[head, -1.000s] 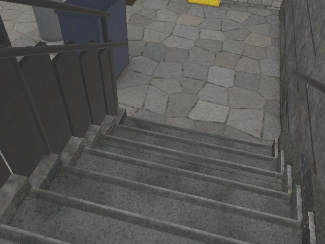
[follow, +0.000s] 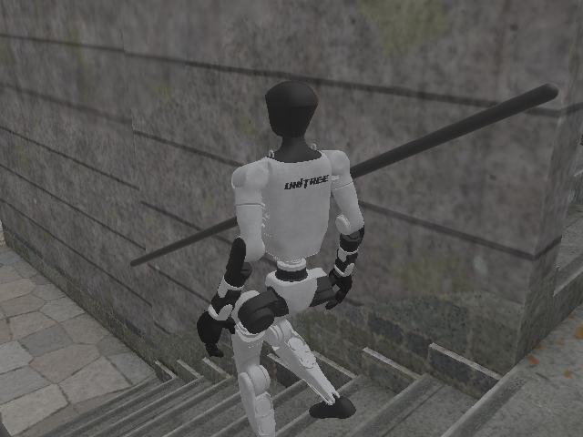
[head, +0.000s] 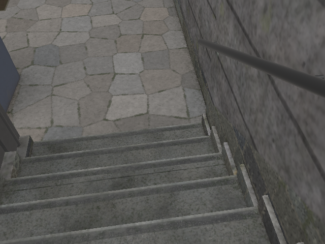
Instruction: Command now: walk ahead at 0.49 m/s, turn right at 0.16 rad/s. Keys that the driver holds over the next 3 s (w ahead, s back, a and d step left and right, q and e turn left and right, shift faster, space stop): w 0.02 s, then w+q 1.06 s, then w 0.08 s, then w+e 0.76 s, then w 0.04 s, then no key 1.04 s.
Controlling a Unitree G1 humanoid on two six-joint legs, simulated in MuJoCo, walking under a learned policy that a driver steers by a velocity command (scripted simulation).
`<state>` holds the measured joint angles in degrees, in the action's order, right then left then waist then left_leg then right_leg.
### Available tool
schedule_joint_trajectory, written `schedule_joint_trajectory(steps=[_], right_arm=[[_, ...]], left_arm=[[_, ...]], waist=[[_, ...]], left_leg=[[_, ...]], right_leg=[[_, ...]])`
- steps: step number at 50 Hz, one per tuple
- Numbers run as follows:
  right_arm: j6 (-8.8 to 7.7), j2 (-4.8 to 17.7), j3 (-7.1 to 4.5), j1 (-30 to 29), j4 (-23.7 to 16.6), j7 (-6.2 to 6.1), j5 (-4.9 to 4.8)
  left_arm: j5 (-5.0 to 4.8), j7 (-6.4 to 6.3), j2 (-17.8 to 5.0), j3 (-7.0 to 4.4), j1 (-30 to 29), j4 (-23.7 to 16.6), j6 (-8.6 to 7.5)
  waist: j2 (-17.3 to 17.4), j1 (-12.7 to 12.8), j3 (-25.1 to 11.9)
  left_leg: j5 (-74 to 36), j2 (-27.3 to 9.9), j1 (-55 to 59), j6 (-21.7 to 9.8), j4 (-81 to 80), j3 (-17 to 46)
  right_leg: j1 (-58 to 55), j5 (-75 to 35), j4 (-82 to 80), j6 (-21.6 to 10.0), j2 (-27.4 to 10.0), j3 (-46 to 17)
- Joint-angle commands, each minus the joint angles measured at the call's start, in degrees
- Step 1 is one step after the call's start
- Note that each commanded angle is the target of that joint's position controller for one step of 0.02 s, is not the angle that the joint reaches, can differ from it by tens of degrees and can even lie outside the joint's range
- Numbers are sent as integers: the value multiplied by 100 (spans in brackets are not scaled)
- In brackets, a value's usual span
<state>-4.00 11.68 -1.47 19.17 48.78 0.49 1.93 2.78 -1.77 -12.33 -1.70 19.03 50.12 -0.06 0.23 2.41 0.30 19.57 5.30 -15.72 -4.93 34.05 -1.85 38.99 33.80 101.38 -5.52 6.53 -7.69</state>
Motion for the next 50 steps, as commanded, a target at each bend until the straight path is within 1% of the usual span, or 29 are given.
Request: schedule_joint_trajectory(steps=[1,3,4,5,7,9,12,14,15,17,18,19,21,23,24,25,26,28,29,31,33,38,41,43,46,47,48,49,50], right_arm=[[-221,566,-82,731,101,-31,-33],[-141,797,-135,637,262,-59,-148],[-182,1041,-212,386,201,-2,-103],[-265,753,-190,580,298,-10,-200],[-340,509,-110,676,342,-110,-311],[-260,672,-157,749,310,-88,-159],[-100,609,-115,1438,554,-220,81],[51,640,-149,1814,703,-315,117],[155,696,-135,1894,790,-306,106],[262,723,-151,1943,951,-275,114],[195,239,-163,2709,983,-175,-220],[153,234,-53,2668,767,-314,-350],[240,360,-28,1004,150,-351,93],[414,422,-56,-21,-129,-279,235],[411,567,-110,128,85,-226,98],[488,407,-143,690,437,-198,120],[509,444,-183,492,354,-119,67],[561,116,-137,284,363,-78,215],[600,113,-148,397,407,-59,171],[534,300,-217,-432,130,17,43],[571,345,-242,-1213,-110,91,5],[487,137,-104,-2272,-430,136,227],[392,138,-31,-3079,-694,223,-63],[367,146,6,-2745,-592,195,-147],[398,696,-258,-247,337,80,-68],[481,1125,-425,496,678,85,-57],[474,1471,-390,652,589,69,3],[486,1590,-455,727,432,53,-216],[520,1391,-417,642,400,-84,-261]], left_arm=[[-3,110,-775,-262,-625,-445,9],[195,262,-95,-109,-329,-53,139],[161,286,18,-120,249,210,159],[60,341,-292,-217,-344,47,32],[167,333,-334,-165,-1386,-109,-200],[79,407,-208,-103,-1975,-271,-184],[-259,354,-308,-137,-2216,-522,-176],[-306,212,-481,-172,-1839,-372,-273],[-317,114,-531,-168,-1210,-155,-249],[-86,78,-1006,-350,776,350,-265],[88,130,-1351,-404,1479,518,-267],[-13,293,-1405,-447,1684,476,-294],[-307,164,-1169,-413,950,316,-314],[-248,-4,-746,-208,607,242,-346],[-210,-46,-283,-58,143,243,-419],[-186,-87,-403,-137,139,318,-523],[-299,-159,-232,-59,199,333,-607],[-306,-190,-609,-116,588,465,-577],[-316,-193,-795,-179,773,457,-549],[-383,-226,-279,-70,708,469,-490],[-304,-234,-330,-76,1153,511,-445],[-328,-217,-502,-77,1513,553,-696],[-173,-165,-349,-49,1665,765,-573],[-165,-158,-507,-102,1643,796,-352],[-216,-145,-971,-243,1482,692,-325],[-63,-143,-586,-209,1239,805,-289],[-297,-111,-267,-139,1484,306,-382],[-443,-82,-533,-90,1331,-148,-475],[-302,-155,-625,-72,675,-252,-486]], waist=[[-483,57,990],[388,218,407],[881,450,18],[508,279,211],[121,-102,386],[198,-539,553],[687,-1054,839],[538,-1096,1012],[372,-862,750],[-157,99,-232],[-1216,-99,-1027],[-1019,24,-1520],[-1042,89,-814],[-733,60,341],[59,-357,862],[-428,-708,841],[-346,-714,1020],[-823,-565,497],[-999,-608,81],[-744,-501,285],[-854,-165,565],[98,167,952],[-335,602,1214],[-637,490,1290],[-138,-610,36],[586,-1084,-378],[1228,-582,-1447],[1095,-979,-2608],[785,-1034,-1875]], left_leg=[[-2006,-1925,-716,-975,-1106,1867],[-3021,-1500,-1509,-894,-1019,1495],[-3408,-1596,-1761,-939,-849,1661],[-1785,-1198,-1060,-880,-355,1678],[-212,-916,-742,-778,75,1734],[69,-814,-1170,-736,247,1602],[-529,-820,-135,-740,908,2071],[-961,-828,98,-675,1458,2198],[-1193,-628,286,-642,2336,1997],[451,-171,-1152,-555,5143,1454],[3742,288,-2936,-288,7644,943],[3532,-127,-3939,-263,8588,715],[1471,-392,-4834,-210,8289,445],[915,-547,-4354,-151,7773,507],[-638,-737,-3554,-38,5790,1175],[-1010,-707,-3156,15,5297,1099],[-1802,-590,-2799,197,4012,1021],[-2000,-387,-2523,269,3665,674],[-2423,-360,-2693,183,4127,662],[-3684,-609,-3283,-54,2989,1105],[-4122,-557,-3775,-168,2676,920],[-5191,-461,-3088,-91,926,424],[-5089,-635,-2202,-13,-183,-62],[-3948,-556,-1443,-24,-511,-414],[-3085,-206,1650,-344,-1322,-443],[-3750,-898,2978,-844,-966,382],[-6119,-1691,4718,-982,1498,1010],[-4234,-2513,5434,-1892,521,2690],[-494,-2640,4121,-2025,-1276,3526]], right_leg=[[1130,-2421,-3361,432,-469,-495],[-745,-3381,-4148,508,-663,575],[-1499,-4140,-3456,425,-635,735],[-536,-5713,-4543,282,-929,211],[-465,-6998,-6074,258,-970,270],[-1283,-6646,-6763,384,-728,681],[-1088,-5708,-7826,612,-813,438],[-1664,-5801,-8638,623,-1092,268],[-2262,-5872,-9106,563,-1272,328],[-4898,-5340,-8302,515,-1432,453],[-6884,-8187,-6043,192,-2399,50],[-7127,-7266,-5768,-108,-3147,-772],[-5189,-980,-7906,-896,-3401,-1965],[-3285,-1715,-8234,-965,-3163,-1370],[-2183,-2573,-8158,-436,-2494,-408],[-1746,-3342,-7821,-328,-2381,-35],[-1272,-3998,-7812,-130,-2147,419],[-1787,-5799,-7553,-450,-2404,385],[-2286,-5794,-7207,-451,-2476,304],[-2645,-3626,-6886,-19,-2051,684],[-2977,-2871,-6737,80,-2084,449],[-2465,-1732,-6047,80,-2112,741],[-2413,-1974,-5729,31,-2178,1213],[-2359,-3229,-4957,-44,-2107,1375],[-1878,-4530,-1702,-153,-1852,1601],[-674,28,1088,-86,-1030,1831],[1324,1808,2452,-57,-1064,1215],[2133,1274,2406,90,-1041,692],[2574,284,1516,185,-1066,667]])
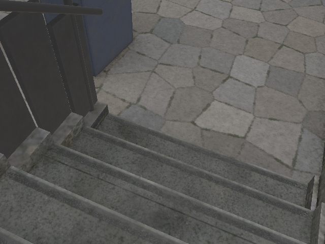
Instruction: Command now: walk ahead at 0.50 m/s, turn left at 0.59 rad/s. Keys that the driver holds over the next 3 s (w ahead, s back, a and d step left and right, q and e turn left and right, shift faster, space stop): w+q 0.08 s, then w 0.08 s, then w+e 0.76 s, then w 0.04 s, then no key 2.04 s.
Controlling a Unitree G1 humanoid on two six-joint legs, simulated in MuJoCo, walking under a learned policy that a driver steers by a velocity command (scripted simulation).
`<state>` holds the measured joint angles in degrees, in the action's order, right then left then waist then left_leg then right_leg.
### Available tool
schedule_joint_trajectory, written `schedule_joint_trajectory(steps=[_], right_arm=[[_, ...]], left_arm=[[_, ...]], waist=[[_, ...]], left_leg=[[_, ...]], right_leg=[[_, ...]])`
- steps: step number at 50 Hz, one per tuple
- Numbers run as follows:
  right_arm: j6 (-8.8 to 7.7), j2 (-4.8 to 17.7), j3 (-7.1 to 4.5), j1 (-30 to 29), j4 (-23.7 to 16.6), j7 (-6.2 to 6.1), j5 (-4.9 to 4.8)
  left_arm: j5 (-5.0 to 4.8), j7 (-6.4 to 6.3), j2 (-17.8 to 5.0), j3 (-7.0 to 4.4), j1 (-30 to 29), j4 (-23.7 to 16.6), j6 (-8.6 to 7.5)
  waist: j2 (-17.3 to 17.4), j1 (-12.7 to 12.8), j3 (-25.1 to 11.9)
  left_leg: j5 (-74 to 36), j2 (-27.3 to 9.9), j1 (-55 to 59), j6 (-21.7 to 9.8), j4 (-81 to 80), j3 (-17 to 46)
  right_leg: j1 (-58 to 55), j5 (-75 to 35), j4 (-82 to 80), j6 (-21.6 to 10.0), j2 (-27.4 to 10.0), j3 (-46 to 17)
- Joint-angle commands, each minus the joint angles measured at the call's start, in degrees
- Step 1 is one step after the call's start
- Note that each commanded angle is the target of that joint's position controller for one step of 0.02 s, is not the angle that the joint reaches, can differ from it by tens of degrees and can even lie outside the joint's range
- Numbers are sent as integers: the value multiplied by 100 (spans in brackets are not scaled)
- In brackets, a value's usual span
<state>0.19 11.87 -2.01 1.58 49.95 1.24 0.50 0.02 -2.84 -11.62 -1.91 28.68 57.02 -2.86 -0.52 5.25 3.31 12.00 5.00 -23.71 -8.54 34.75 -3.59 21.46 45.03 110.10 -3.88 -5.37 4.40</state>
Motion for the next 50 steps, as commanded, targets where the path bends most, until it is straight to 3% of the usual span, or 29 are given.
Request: schedule_joint_trajectory(steps=[1,3,4,6,7,10,13,20,22,24,25,26,27,28,30,31,32,33,34,36,37,38,39,41,42,43,47,49,50], right_arm=[[68,949,-221,1839,221,-198,-36],[-164,581,-74,1586,324,-161,205],[-249,419,-5,1347,313,-239,154],[-230,651,-71,1519,440,-304,139],[-199,789,-150,1790,533,-295,198],[-273,390,-118,1974,739,-284,-30],[-292,492,-154,2183,697,-292,75],[-408,664,-25,2599,929,-449,259],[-420,745,-30,2268,858,-399,276],[-513,725,-2,2354,905,-373,304],[-419,863,-71,2474,1001,-480,392],[-398,850,-67,2258,1045,-512,316],[-355,384,-43,2656,966,-434,240],[-335,447,16,2816,611,-465,143],[-371,588,31,1661,159,-446,236],[-247,837,-45,1259,180,-443,320],[-148,657,-27,1164,181,-421,310],[-90,634,-19,1216,215,-402,251],[-35,641,0,787,21,-353,219],[25,376,26,817,164,-325,383],[11,348,37,1284,373,-294,329],[-15,568,-42,1231,364,-284,234],[-103,773,-142,575,200,-232,180],[-146,578,-96,-116,16,-189,245],[-165,386,-12,-219,-142,-135,304],[-204,339,-24,-307,-194,-88,270],[-335,246,1,-464,-591,-63,152],[-496,179,61,-442,-687,-164,68],[-575,108,57,82,-618,-219,32]], left_arm=[[195,-81,-901,-124,-548,-804,-142],[420,-81,-748,-121,-450,-637,44],[342,-86,-551,-77,-704,-744,151],[462,7,-451,-44,-689,-718,196],[357,49,-474,-71,-51,-408,228],[182,133,-776,-206,-1126,-719,190],[234,273,-612,-178,-1929,-880,176],[161,419,-411,-129,-2417,-985,37],[91,428,-344,-76,-2188,-857,-13],[24,378,-599,-153,-1129,-516,-42],[1,392,-715,-248,-326,-177,42],[129,398,-799,-268,587,154,31],[130,440,-1040,-306,988,438,-5],[-18,472,-839,-190,1054,300,-31],[-51,293,-1314,-337,698,188,92],[38,278,-889,-198,152,-6,121],[152,231,-951,-167,310,62,50],[149,228,-613,-30,67,46,-18],[132,163,-581,-15,-271,-153,-134],[128,66,-952,-137,-142,-163,-132],[68,60,-923,-162,29,-92,-91],[-1,92,-866,-178,79,-205,-73],[-17,55,-575,-129,424,-78,-94],[-66,22,-599,-188,655,-245,-107],[44,26,-522,-196,395,-340,-146],[12,37,-430,-165,213,-414,-141],[-4,88,-465,-92,173,-540,-102],[124,46,-320,-38,446,-307,26],[248,-72,-169,11,581,-167,87]], waist=[[112,-962,-955],[-258,-390,-39],[-366,-118,384],[281,-59,-10],[628,5,-412],[206,-228,47],[288,-521,190],[235,-881,700],[308,-794,557],[183,-575,397],[173,-227,11],[-204,274,-84],[-1435,-136,-427],[-1180,-354,-1251],[-753,15,-1114],[498,-246,-415],[123,-350,-303],[504,-737,244],[401,-833,451],[-318,-700,-28],[-643,-807,-367],[-314,-746,-452],[79,-487,-318],[126,-190,-176],[116,-242,-7],[75,-201,79],[-436,119,186],[-586,440,409],[-397,339,415]], left_leg=[[1486,-2343,3444,-1306,-1826,3467],[313,-2032,1191,-1094,-1177,3234],[256,-1512,-124,-891,-1413,2733],[-754,-1087,-581,-886,-1394,2362],[-1378,-1116,-136,-943,-1093,2343],[206,-759,22,-585,-679,2154],[1731,-1018,255,-614,-341,2581],[366,-1014,440,-420,1031,1974],[-90,-1013,159,-349,1587,1596],[-1709,-970,50,-252,2794,1017],[-2595,-1011,650,-228,3889,958],[-2190,-597,508,-102,6041,415],[3337,152,-1925,135,8639,-81],[3432,-79,-3408,161,8967,227],[2467,-443,-4496,336,8122,568],[1858,-754,-4055,363,7190,632],[1440,-828,-3768,476,6624,855],[624,-1008,-3355,587,5287,914],[-62,-899,-2318,804,3585,812],[-393,-731,-1313,928,3021,496],[-915,-832,-1341,850,3219,631],[-1284,-743,-1503,840,3259,487],[-2309,-911,-2429,752,2371,964],[-2380,-809,-2980,737,1780,887],[-3127,-742,-2303,752,915,817],[-3712,-595,-1447,776,634,638],[-3392,-232,-510,790,-83,445],[-3278,-245,-153,818,-1215,403],[-3979,-369,446,853,-1984,498]], right_leg=[[4034,-1350,-67,-10,-111,-622],[3198,-2139,-1591,140,-269,-976],[2519,-2871,-2981,436,-280,-999],[1529,-3169,-3939,706,-83,-706],[1495,-3947,-3493,660,-49,-727],[1966,-5811,-5413,409,-86,-987],[2189,-6690,-6113,316,47,-1232],[1633,-6761,-7180,24,685,-1358],[675,-6779,-7289,-54,696,-667],[-826,-6027,-7900,-133,815,114],[-1303,-5182,-9080,-325,522,-582],[-1912,-6125,-9750,-598,582,-178],[-3833,-9146,-7813,-1112,-339,-1178],[-4987,-9519,-6774,-1448,-890,-2345],[-4086,-5088,-8258,-2180,-1510,-3862],[-2639,-3698,-8533,-1690,-1084,-3537],[-1853,-3931,-8301,-1810,-1165,-3907],[-845,-4646,-8268,-1519,-795,-3485],[369,-4663,-8697,-1372,-253,-2932],[386,-6513,-8645,-1451,-180,-2843],[-116,-7030,-8297,-1447,-210,-2832],[-374,-7019,-8190,-1271,-126,-2807],[-1162,-5317,-7668,-1251,104,-3007],[-1710,-4368,-7532,-1309,223,-3375],[-876,-3508,-7429,-1227,554,-3161],[-193,-3131,-7325,-1077,677,-3013],[11,-3791,-6670,-867,874,-2917],[-452,-4261,-6034,-692,1102,-2708],[-437,-3971,-5272,-584,1358,-2549]])
Over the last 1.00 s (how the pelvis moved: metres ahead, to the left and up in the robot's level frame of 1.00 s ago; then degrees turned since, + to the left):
0.52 0.04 -0.35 28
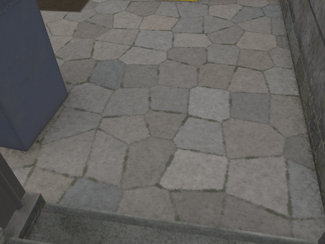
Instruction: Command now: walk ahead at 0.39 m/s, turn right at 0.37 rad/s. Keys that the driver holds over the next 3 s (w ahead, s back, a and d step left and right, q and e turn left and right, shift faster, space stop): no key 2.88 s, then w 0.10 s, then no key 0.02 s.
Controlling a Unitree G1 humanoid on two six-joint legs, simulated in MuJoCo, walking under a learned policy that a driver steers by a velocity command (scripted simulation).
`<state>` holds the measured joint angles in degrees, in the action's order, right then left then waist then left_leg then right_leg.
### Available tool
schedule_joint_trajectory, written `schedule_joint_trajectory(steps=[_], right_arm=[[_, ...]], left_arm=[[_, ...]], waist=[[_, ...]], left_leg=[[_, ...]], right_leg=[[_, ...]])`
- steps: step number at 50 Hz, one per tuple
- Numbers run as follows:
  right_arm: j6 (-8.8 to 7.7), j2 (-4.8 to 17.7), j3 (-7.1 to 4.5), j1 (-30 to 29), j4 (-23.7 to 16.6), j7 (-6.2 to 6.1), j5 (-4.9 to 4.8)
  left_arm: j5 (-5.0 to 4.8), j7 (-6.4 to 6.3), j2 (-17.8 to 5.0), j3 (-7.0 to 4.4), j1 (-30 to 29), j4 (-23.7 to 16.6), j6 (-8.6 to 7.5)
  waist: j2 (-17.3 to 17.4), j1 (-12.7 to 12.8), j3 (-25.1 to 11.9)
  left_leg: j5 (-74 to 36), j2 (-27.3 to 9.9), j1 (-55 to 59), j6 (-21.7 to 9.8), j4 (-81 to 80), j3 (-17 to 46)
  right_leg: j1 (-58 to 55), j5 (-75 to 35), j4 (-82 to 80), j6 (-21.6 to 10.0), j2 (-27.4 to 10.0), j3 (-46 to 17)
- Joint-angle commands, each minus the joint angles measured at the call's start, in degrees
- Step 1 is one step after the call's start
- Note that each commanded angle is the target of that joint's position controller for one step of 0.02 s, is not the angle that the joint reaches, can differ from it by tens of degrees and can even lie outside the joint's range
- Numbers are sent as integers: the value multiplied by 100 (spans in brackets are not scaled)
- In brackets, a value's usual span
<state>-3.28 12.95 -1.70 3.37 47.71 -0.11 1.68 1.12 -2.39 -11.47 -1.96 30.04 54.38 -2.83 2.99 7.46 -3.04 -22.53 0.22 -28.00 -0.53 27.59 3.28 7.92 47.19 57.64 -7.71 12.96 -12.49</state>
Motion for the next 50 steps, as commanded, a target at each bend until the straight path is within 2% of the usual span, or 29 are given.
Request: schedule_joint_trajectory(steps=[1,2,3,4,5,6,7,8,9,10,11,12,13,14,15,17,18,20,21,22,23,24,25,26,27,28,31,34,50], right_arm=[[-273,25,-9,730,-163,-130,-136],[-246,242,-110,1654,160,-142,-125],[-155,631,-231,2403,436,-124,-23],[-75,877,-231,3123,493,-40,56],[-22,828,-221,3256,460,106,-46],[-27,579,-145,3034,235,118,-172],[-57,650,-143,2530,163,14,-119],[-61,350,-59,2122,199,-80,-137],[-84,447,-40,1843,186,-80,-33],[-137,448,-28,2147,361,-37,17],[-177,296,51,2160,405,-58,-131],[-187,129,168,2214,462,-65,-163],[-165,120,209,2111,528,-69,-146],[-116,164,235,1992,501,-63,-163],[-112,357,205,1708,392,-23,-145],[-27,292,250,1672,347,18,-202],[28,337,246,1730,356,13,-178],[118,387,265,1837,394,-36,-87],[207,409,259,2115,494,-82,-33],[315,454,224,2491,697,-142,27],[353,372,222,2967,856,-176,19],[347,238,238,3303,924,-177,-29],[401,195,212,3490,1016,-143,-140],[430,390,154,3055,983,-126,-157],[461,420,125,2730,939,-96,-151],[493,326,132,2510,928,-65,-134],[518,116,171,2269,945,-14,-86],[518,136,157,2181,1033,-35,-97],[512,93,181,1944,1373,-57,-108]], left_arm=[[195,-167,-351,-5,293,156,137],[120,-157,-672,-60,113,102,174],[2,-85,-751,-117,149,0,166],[-407,-82,-468,-146,1044,-11,165],[-460,-161,-601,-26,1024,-167,164],[-271,-169,-676,-6,283,-293,187],[-70,-106,-603,33,-487,-536,240],[203,-47,-706,-5,-821,-525,346],[299,-21,-975,-161,-852,-450,446],[307,-10,-830,-180,-600,-187,507],[175,60,-632,-159,-812,-242,524],[166,135,-384,-122,-714,-98,561],[146,178,-78,-6,-369,92,601],[91,192,22,59,-299,173,628],[24,187,-14,50,-33,380,638],[56,175,-252,31,-601,299,715],[102,170,-292,52,-888,255,745],[121,157,-292,121,-1107,277,718],[18,159,-201,198,-1345,196,630],[-62,158,-135,248,-1415,160,545],[-68,108,-353,191,-1064,349,505],[-57,65,-631,131,-883,394,440],[-84,67,-494,208,-1084,402,437],[-56,124,-324,254,-1252,383,395],[-66,153,-309,264,-1279,394,366],[-63,154,-343,261,-1212,430,379],[-129,133,-303,244,-1159,451,409],[-104,146,-233,258,-1134,475,389],[-69,151,-241,266,-956,655,376]], waist=[[-542,-305,947],[-514,-737,642],[-68,-893,209],[823,-792,-1190],[702,-1017,-1926],[239,-1229,-1662],[275,-1259,-1155],[-258,-932,-492],[-333,-592,182],[-83,-537,302],[-182,-420,557],[-46,-402,285],[216,-237,-145],[478,-157,-291],[741,21,-570],[505,-99,-64],[432,-213,181],[402,-393,484],[366,-617,747],[311,-762,1010],[-131,-865,889],[-576,-1036,694],[-903,-1177,649],[-970,-1029,731],[-853,-926,719],[-695,-897,631],[-504,-874,651],[-442,-847,622],[-326,-791,725]], left_leg=[[-1157,-106,1305,-2,-2038,-152],[-1530,-399,2218,-85,-2452,-302],[-1938,-933,3783,-249,-1913,103],[-5427,-2275,6585,-950,1340,878],[-4839,-2740,7263,-1552,1779,1436],[-2739,-2582,6344,-1683,1063,1323],[-1017,-2702,5098,-2157,300,1690],[-105,-2603,3199,-2269,-257,1794],[-113,-2034,1822,-1838,-355,1304],[-1092,-1740,1191,-1741,-136,1007],[-982,-1361,462,-1474,-311,413],[-1195,-1233,347,-1373,-308,299],[-1727,-1177,278,-1251,-142,101],[-1971,-1108,253,-1141,-122,-36],[-1417,-1088,-91,-1031,7,-60],[-79,-1074,-416,-873,-148,101],[451,-1106,-370,-905,-172,218],[698,-1178,-212,-1058,-38,312],[1029,-990,121,-968,-186,174],[1163,-1050,513,-885,-212,462],[1421,-979,481,-670,21,486],[1749,-706,279,-430,487,259],[3417,-456,791,-314,-7,-39],[3757,-377,1148,-246,-99,-95],[3651,-360,1344,-247,-121,-80],[3562,-406,1579,-252,-170,-63],[3210,-547,1713,-259,-437,32],[3194,-561,1792,-234,-554,25],[3203,-638,1748,-190,-762,49]], right_leg=[[741,-4298,820,-210,-424,-685],[849,-4772,1849,-175,-562,-440],[2043,-2655,3316,-13,-419,-78],[3915,1358,5812,403,25,586],[5148,1380,6671,382,-374,600],[5460,553,6255,427,-708,619],[5559,-273,6129,481,-834,600],[4823,-1132,4994,554,-1079,333],[4198,-2347,3608,564,-1124,171],[3783,-2712,3341,557,-966,345],[3205,-3553,1745,685,-1027,332],[2603,-3898,1078,702,-994,487],[1857,-4133,735,693,-1050,705],[1417,-4101,381,675,-1076,829],[718,-4876,886,599,-1028,1028],[723,-4531,718,533,-1097,1053],[825,-4187,522,525,-1160,1069],[705,-3351,-136,516,-1261,1145],[820,-2240,-1453,588,-1173,1359],[720,-2181,-2666,632,-1269,1224],[98,-3843,-2760,608,-1619,813],[-398,-5836,-2832,465,-2152,92],[273,-6646,-2717,102,-2390,60],[636,-6270,-2910,137,-2279,137],[722,-5677,-3060,188,-2177,238],[737,-5097,-3155,252,-2081,333],[706,-4217,-3351,384,-1937,469],[624,-4252,-3501,396,-1950,487],[571,-3968,-3813,431,-1884,585]])
Over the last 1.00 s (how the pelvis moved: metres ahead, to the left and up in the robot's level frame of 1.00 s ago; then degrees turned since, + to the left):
0.58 -0.07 -0.24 -16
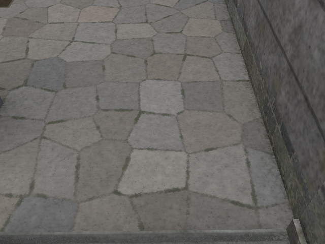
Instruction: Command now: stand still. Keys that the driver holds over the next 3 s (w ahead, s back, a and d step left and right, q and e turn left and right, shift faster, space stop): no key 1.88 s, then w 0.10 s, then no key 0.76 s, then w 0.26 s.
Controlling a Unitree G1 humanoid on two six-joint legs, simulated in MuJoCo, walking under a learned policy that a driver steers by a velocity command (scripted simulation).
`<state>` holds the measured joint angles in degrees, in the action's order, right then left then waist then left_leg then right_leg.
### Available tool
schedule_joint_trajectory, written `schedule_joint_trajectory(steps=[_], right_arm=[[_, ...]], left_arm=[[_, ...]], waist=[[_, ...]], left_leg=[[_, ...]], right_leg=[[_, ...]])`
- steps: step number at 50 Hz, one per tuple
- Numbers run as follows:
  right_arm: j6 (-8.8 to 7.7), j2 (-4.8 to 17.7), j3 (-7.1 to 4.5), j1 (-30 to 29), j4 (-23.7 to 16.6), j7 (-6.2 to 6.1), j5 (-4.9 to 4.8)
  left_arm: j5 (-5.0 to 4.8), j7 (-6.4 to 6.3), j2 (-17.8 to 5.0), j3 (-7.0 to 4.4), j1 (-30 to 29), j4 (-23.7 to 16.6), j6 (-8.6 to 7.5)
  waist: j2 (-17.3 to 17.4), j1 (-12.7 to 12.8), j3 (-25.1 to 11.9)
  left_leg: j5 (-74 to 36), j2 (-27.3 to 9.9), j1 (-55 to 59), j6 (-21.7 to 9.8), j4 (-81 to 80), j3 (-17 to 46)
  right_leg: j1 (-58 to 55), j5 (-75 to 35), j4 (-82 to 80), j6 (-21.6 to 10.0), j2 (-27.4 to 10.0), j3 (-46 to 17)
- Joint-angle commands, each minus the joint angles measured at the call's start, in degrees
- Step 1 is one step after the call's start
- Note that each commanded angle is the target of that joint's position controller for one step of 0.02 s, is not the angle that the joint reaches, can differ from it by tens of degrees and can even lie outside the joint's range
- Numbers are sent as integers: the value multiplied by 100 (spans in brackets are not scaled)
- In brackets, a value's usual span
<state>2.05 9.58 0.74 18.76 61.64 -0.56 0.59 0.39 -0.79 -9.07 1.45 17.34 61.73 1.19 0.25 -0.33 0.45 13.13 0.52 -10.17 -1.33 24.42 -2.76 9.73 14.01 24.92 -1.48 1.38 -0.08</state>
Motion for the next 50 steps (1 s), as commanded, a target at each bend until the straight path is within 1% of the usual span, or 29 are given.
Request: schedule_joint_trajectory(steps=[1,21,50], right_arm=[[-24,425,-61,399,-4,-11,1],[-55,314,-60,383,195,-21,11],[-81,248,-87,404,258,-33,12]], left_arm=[[4,-8,-477,-76,318,-72,-27],[18,-1,-396,-112,398,24,-32],[25,-8,-312,-142,517,77,-45]], waist=[[-51,-10,380],[-20,6,370],[-17,14,364]], left_leg=[[-357,-669,-45,-107,-450,655],[-245,-680,-137,-90,-495,660],[-329,-686,-144,-94,-491,658]], right_leg=[[391,-634,-549,-190,-721,-654],[415,-433,-621,-178,-679,-628],[386,-515,-596,-165,-675,-608]])
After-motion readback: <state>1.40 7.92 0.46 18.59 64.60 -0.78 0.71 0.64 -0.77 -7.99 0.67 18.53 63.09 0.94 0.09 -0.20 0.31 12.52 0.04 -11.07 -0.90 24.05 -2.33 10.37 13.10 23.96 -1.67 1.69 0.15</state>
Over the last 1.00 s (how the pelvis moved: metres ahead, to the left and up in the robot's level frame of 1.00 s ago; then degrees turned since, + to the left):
0.14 0.00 -0.08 -3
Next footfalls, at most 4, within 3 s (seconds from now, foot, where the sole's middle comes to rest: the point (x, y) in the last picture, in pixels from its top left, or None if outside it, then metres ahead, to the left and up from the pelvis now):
none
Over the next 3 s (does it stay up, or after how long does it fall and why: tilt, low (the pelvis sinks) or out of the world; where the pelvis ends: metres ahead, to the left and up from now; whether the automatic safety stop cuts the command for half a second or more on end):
stays up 0.05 0.00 -0.01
